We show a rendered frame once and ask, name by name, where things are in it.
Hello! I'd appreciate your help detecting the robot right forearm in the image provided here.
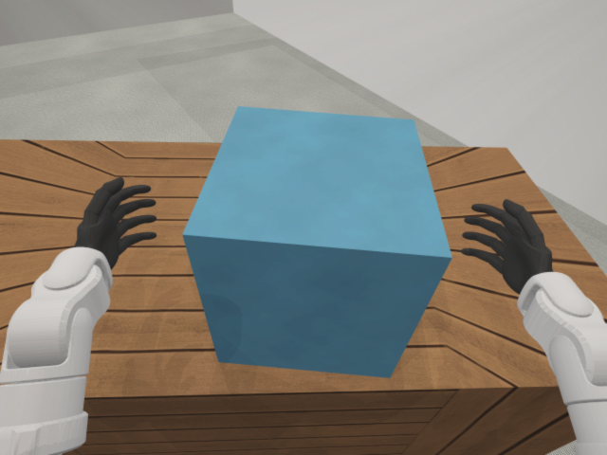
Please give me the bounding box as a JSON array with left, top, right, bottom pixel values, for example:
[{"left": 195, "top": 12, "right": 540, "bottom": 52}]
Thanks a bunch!
[{"left": 517, "top": 272, "right": 607, "bottom": 455}]

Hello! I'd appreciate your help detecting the right robot hand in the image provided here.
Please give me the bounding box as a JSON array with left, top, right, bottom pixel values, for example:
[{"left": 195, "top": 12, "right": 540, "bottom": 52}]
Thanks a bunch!
[{"left": 461, "top": 199, "right": 554, "bottom": 295}]

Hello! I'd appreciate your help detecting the carton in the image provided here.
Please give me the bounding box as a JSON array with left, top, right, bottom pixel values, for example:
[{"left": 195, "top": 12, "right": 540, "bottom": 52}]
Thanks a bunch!
[{"left": 182, "top": 106, "right": 452, "bottom": 378}]

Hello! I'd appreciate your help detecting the pedestal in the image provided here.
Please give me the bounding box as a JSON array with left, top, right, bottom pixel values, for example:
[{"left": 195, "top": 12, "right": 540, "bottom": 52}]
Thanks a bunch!
[{"left": 0, "top": 139, "right": 607, "bottom": 455}]

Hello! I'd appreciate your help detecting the robot left forearm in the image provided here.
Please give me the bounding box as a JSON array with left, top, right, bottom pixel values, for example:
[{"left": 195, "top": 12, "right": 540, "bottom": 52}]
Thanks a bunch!
[{"left": 0, "top": 247, "right": 113, "bottom": 455}]

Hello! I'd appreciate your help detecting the left robot hand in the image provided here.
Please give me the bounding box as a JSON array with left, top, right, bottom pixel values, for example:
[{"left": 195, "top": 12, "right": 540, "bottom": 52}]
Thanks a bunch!
[{"left": 74, "top": 177, "right": 156, "bottom": 269}]

